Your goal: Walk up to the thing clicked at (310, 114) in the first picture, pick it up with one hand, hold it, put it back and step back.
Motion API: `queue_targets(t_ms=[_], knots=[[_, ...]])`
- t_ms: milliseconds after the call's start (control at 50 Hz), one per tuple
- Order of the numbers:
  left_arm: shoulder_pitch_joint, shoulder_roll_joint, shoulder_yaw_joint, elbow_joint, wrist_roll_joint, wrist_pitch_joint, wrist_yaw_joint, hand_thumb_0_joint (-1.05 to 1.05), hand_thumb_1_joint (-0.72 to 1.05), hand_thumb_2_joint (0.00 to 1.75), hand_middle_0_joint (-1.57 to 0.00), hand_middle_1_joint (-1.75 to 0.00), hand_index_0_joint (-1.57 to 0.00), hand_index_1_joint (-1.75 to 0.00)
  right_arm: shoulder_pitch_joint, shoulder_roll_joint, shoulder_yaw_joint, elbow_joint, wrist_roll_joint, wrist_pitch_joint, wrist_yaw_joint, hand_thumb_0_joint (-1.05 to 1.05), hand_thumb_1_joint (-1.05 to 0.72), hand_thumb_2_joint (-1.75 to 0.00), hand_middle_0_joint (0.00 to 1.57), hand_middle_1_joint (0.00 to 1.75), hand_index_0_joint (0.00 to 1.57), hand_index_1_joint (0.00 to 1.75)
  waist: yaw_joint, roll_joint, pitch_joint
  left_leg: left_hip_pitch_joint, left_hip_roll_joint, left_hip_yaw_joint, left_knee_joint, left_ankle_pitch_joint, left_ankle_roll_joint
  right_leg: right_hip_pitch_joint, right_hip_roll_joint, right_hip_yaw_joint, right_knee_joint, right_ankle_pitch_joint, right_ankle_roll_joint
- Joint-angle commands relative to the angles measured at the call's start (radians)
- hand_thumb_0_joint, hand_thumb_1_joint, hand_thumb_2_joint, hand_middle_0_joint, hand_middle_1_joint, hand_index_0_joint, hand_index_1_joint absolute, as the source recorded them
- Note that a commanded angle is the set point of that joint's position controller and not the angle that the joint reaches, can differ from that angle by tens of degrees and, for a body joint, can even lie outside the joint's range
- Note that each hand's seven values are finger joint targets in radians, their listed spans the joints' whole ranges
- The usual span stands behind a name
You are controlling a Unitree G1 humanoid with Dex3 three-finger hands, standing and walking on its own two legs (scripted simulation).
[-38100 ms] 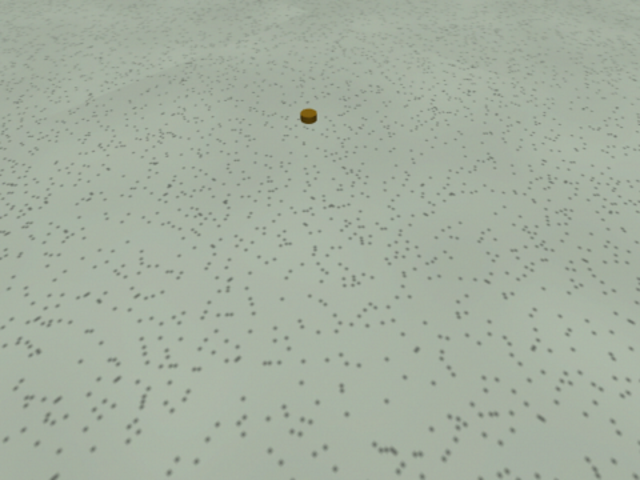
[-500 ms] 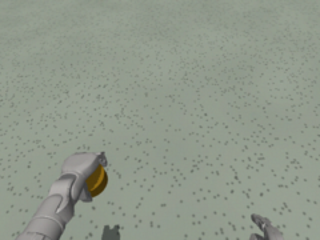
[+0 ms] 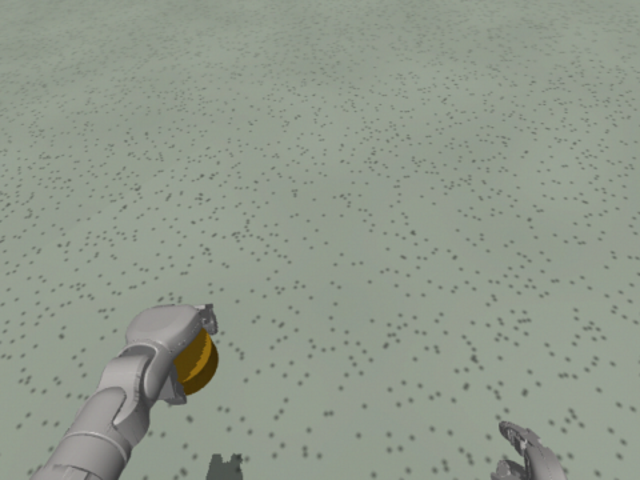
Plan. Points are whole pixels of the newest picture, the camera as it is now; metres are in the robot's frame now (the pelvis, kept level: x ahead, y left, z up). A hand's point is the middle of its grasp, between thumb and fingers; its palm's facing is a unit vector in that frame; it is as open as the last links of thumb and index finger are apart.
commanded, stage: hold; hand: left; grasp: from above
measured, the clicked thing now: (182, 358) +0.31 +0.22 -0.05
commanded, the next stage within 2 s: crouch in 0.34 s
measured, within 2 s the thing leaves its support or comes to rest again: neither
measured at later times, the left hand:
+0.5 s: hand (175, 362) +0.29 +0.22 -0.03, palm faces -0.46 -0.06 -0.89, open 11.1 cm
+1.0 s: hand (197, 382) +0.33 +0.24 -0.19, palm faces -0.43 +0.04 -0.90, open 11.2 cm
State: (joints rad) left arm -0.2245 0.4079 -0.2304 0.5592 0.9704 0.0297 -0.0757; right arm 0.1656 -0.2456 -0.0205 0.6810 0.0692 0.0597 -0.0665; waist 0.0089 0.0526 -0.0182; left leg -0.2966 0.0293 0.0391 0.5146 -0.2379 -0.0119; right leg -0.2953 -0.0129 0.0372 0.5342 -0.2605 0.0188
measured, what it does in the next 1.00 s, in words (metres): lowers itself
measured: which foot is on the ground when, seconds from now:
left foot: down 0.00-1.00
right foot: down 0.00-1.00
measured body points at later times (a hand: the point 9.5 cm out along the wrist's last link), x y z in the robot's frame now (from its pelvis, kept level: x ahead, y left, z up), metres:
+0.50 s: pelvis +0.00 +0.00 +0.00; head +0.01 -0.02 +0.45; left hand +0.31 +0.22 +0.02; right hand +0.16 -0.25 -0.11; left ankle +0.02 +0.13 -0.73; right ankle +0.01 -0.13 -0.73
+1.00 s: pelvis -0.03 +0.01 -0.09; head +0.07 +0.02 +0.35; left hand +0.35 +0.24 -0.14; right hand +0.08 -0.28 -0.20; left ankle +0.02 +0.13 -0.73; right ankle +0.01 -0.13 -0.73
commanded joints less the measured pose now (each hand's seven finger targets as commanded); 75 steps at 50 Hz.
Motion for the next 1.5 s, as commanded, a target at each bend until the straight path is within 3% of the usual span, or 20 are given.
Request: queue_targets(t_ms=[0,180,400,420,440,480,620,680,720,820,880,980,1040,1120,1180,1260,1300,1320,1440,1480], knots=[[-0.331,0.207,0.119,-0.182,0.006,-0.002,0.047,0.00,0.54,0.79,-0.74,-1.06,-0.84,-0.96,-0.098,-0.123,-0.037,-0.139,0.001,-0.048,-0.005,0.00,-0.90,-0.89,0.20,0.30,0.20,0.30,0.006,-0.031,-0.232,0.144,-0.039,0.008,-0.060,0.174,0.025,0.027,0.041,-0.022,-0.096,0.146,-0.019],[-0.348,0.204,0.114,-0.171,0.017,0.001,0.056,0.00,0.55,0.80,-0.76,-1.04,-0.85,-0.95,-0.084,-0.124,-0.041,-0.133,0.002,-0.038,-0.004,0.00,-0.90,-0.90,0.20,0.30,0.20,0.30,-0.003,-0.047,-0.239,0.154,-0.036,0.008,-0.064,0.196,0.028,0.041,0.041,-0.025,-0.102,0.175,-0.018],[-0.286,0.183,0.104,-0.169,0.010,-0.011,0.045,0.00,0.55,0.82,-0.75,-1.05,-0.84,-0.96,-0.087,-0.124,-0.045,-0.147,0.004,-0.034,-0.003,0.00,-0.89,-0.89,0.20,0.30,0.20,0.30,0.013,-0.038,-0.241,0.158,-0.037,0.009,-0.071,0.204,0.025,0.052,0.040,-0.027,-0.105,0.176,-0.022],[-0.311,0.183,0.095,-0.190,0.005,-0.014,0.047,0.00,0.62,0.74,-0.78,-1.09,-0.90,-0.96,-0.089,-0.123,-0.043,-0.146,0.005,-0.034,-0.004,0.00,-0.92,-0.91,0.20,0.30,0.20,0.30,0.012,-0.037,-0.247,0.160,-0.037,0.007,-0.072,0.209,0.023,0.055,0.041,-0.028,-0.103,0.178,-0.024],[-0.329,0.205,0.117,-0.191,0.011,-0.017,0.051,0.00,0.54,0.78,-0.70,-1.02,-0.82,-0.92,-0.080,-0.125,-0.045,-0.142,0.004,-0.032,-0.005,0.00,-0.87,-0.89,0.20,0.30,0.20,0.30,0.005,-0.032,-0.255,0.169,-0.038,0.010,-0.068,0.210,0.026,0.055,0.038,-0.024,-0.107,0.184,-0.021],[-0.314,0.181,0.102,-0.160,0.012,-0.022,0.061,0.00,0.49,0.84,-0.73,-1.05,-0.80,-0.97,-0.082,-0.123,-0.043,-0.140,0.003,-0.033,-0.006,0.00,-0.89,-0.89,0.20,0.30,0.20,0.30,0.000,-0.063,-0.237,0.157,-0.037,0.006,-0.066,0.215,0.026,0.045,0.042,-0.027,-0.102,0.190,-0.020],[-0.293,0.156,0.112,-0.010,0.054,-0.055,0.150,0.00,0.44,0.86,-0.71,-1.04,-0.78,-0.97,-0.064,-0.122,-0.048,-0.121,-0.007,-0.022,0.001,0.00,-0.89,-0.89,0.20,0.30,0.20,0.30,-0.019,-0.097,-0.176,0.068,-0.044,0.007,-0.019,0.148,0.026,-0.042,0.035,-0.029,-0.071,0.130,-0.022],[-0.372,0.157,0.107,0.062,0.082,-0.079,0.204,0.00,0.45,0.87,-0.71,-1.06,-0.78,-0.99,-0.034,-0.129,-0.057,-0.091,-0.020,-0.017,0.008,0.00,-0.89,-0.89,0.20,0.30,0.20,0.30,-0.038,-0.087,-0.197,-0.004,-0.044,0.004,0.059,0.141,0.020,-0.109,0.035,-0.030,0.006,0.130,-0.023],[-0.447,0.185,0.122,0.090,0.106,-0.091,0.250,0.00,0.45,0.87,-0.72,-1.06,-0.79,-0.99,-0.015,-0.136,-0.066,-0.078,-0.028,-0.019,0.013,0.00,-0.89,-0.89,0.20,0.30,0.20,0.30,-0.042,-0.057,-0.245,-0.063,-0.044,0.003,0.133,0.123,0.015,-0.175,0.035,-0.029,0.070,0.113,-0.025],[-0.535,0.139,0.102,0.290,0.155,-0.094,0.355,0.00,0.42,0.87,-0.70,-1.06,-0.77,-0.99,0.047,-0.148,-0.089,-0.054,-0.055,-0.026,0.034,0.00,-0.89,-0.89,0.20,0.30,0.20,0.30,-0.088,-0.050,-0.361,-0.281,-0.037,-0.002,0.378,0.086,0.012,-0.398,0.038,-0.028,0.290,0.089,-0.031],[-0.618,0.191,0.130,0.356,0.189,-0.100,0.401,0.00,0.43,0.85,-0.70,-1.06,-0.77,-0.99,0.079,-0.158,-0.096,-0.052,-0.066,-0.033,0.042,0.00,-0.90,-0.90,0.20,0.30,0.20,0.30,-0.087,-0.026,-0.431,-0.452,-0.042,-0.001,0.501,0.008,0.015,-0.513,0.035,-0.030,0.398,0.023,-0.033],[-0.748,0.241,0.161,0.439,0.199,-0.095,0.446,0.00,0.44,0.86,-0.70,-1.07,-0.78,-1.00,0.121,-0.172,-0.099,-0.043,-0.079,-0.052,0.043,0.00,-0.89,-0.89,0.20,0.30,0.20,0.30,-0.109,0.047,-0.548,-0.610,-0.035,-0.027,0.655,-0.084,0.016,-0.739,0.043,-0.057,0.578,-0.070,-0.046],[-0.785,0.228,0.165,0.471,0.186,-0.086,0.458,0.00,0.41,0.87,-0.67,-1.09,-0.75,-1.01,0.140,-0.180,-0.105,-0.033,-0.091,-0.068,0.039,0.00,-0.89,-0.89,0.20,0.30,0.20,0.30,-0.123,0.082,-0.622,-0.682,-0.022,-0.058,0.744,-0.114,0.013,-0.878,0.043,-0.069,0.692,-0.098,-0.052],[-0.840,0.295,0.208,0.448,0.181,-0.074,0.455,0.00,0.36,0.86,-0.64,-1.06,-0.72,-0.99,0.157,-0.192,-0.111,-0.027,-0.099,-0.076,0.034,0.00,-0.89,-0.89,0.20,0.30,0.20,0.30,-0.124,0.120,-0.720,-0.748,-0.014,-0.087,0.809,-0.173,0.005,-0.973,0.040,-0.085,0.803,-0.150,-0.059],[-0.857,0.285,0.212,0.501,0.178,-0.069,0.442,0.00,0.38,0.83,-0.66,-1.04,-0.73,-0.97,0.164,-0.188,-0.110,-0.016,-0.105,-0.081,0.034,0.00,-0.89,-0.89,0.20,0.30,0.20,0.30,-0.147,0.095,-0.735,-0.837,-0.013,-0.093,0.885,-0.186,0.014,-1.047,0.043,-0.090,0.872,-0.162,-0.060],[-0.899,0.367,0.257,0.509,0.181,-0.087,0.422,0.00,0.43,0.83,-0.70,-1.03,-0.77,-0.96,0.186,-0.194,-0.105,-0.009,-0.111,-0.087,0.043,0.00,-0.89,-0.89,0.20,0.30,0.20,0.30,-0.153,0.102,-0.774,-0.939,-0.019,-0.103,0.973,-0.225,0.019,-1.126,0.041,-0.099,0.961,-0.203,-0.063],[-0.885,0.325,0.237,0.585,0.183,-0.101,0.410,0.00,0.44,0.82,-0.72,-0.99,-0.78,-0.92,0.192,-0.190,-0.098,-0.001,-0.113,-0.090,0.049,0.00,-0.89,-0.89,0.20,0.30,0.20,0.30,-0.184,0.060,-0.701,-1.028,-0.021,-0.111,1.015,-0.292,0.024,-1.200,0.041,-0.103,0.988,-0.255,-0.062],[-0.921,0.359,0.251,0.567,0.191,-0.114,0.407,0.00,0.43,0.82,-0.70,-1.02,-0.77,-0.94,0.194,-0.194,-0.097,0.000,-0.115,-0.093,0.052,0.00,-0.89,-0.89,0.20,0.30,0.20,0.30,-0.187,0.062,-0.707,-1.061,-0.024,-0.110,1.037,-0.325,0.027,-1.221,0.040,-0.102,0.999,-0.278,-0.060],[-0.976,0.454,0.302,0.558,0.232,-0.171,0.420,0.00,0.50,0.84,-0.76,-1.02,-0.83,-0.94,0.197,-0.206,-0.076,0.007,-0.132,-0.106,0.081,0.00,-0.89,-0.89,0.20,0.30,0.20,0.30,-0.183,0.150,-0.800,-1.103,-0.025,-0.119,1.172,-0.264,0.021,-1.365,0.035,-0.114,1.140,-0.249,-0.063],[-0.995,0.458,0.306,0.563,0.246,-0.189,0.427,0.00,0.53,0.84,-0.77,-1.02,-0.85,-0.95,0.208,-0.213,-0.072,0.014,-0.141,-0.109,0.094,0.00,-0.89,-0.90,0.20,0.30,0.20,0.30,-0.198,0.192,-0.800,-1.107,-0.021,-0.126,1.200,-0.250,0.015,-1.403,0.033,-0.126,1.181,-0.239,-0.063]])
